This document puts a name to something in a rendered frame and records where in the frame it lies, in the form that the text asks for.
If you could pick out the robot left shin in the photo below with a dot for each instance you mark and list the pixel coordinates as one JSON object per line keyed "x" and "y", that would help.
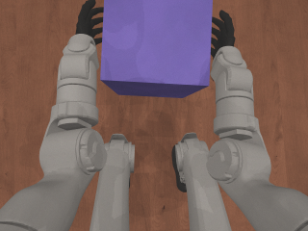
{"x": 115, "y": 137}

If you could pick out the left robot upper arm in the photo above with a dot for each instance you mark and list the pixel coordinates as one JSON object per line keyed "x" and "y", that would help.
{"x": 69, "y": 159}

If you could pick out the robot right forearm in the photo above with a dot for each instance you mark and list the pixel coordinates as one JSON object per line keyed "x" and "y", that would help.
{"x": 235, "y": 117}

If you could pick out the carton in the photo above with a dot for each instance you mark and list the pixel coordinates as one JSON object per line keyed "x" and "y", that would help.
{"x": 156, "y": 48}

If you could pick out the right robot upper arm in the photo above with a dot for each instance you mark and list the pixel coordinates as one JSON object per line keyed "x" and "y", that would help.
{"x": 243, "y": 170}

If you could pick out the robot left forearm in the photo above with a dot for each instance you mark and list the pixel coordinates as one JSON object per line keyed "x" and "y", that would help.
{"x": 76, "y": 87}

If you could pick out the right robot hand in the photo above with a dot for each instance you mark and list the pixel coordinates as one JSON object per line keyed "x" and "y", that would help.
{"x": 225, "y": 34}

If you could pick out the left robot thigh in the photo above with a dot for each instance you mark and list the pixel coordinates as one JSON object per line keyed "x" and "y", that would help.
{"x": 111, "y": 204}

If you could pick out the left robot hand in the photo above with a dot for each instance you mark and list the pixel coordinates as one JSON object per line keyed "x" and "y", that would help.
{"x": 86, "y": 23}

